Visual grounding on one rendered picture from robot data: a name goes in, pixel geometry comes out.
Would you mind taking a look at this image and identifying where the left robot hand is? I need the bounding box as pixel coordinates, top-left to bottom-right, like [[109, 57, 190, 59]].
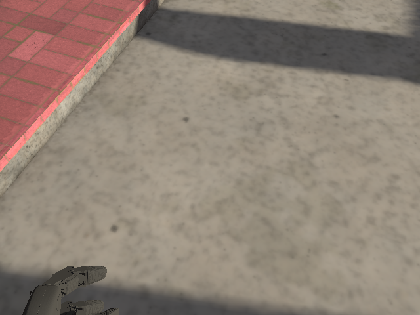
[[22, 266, 119, 315]]

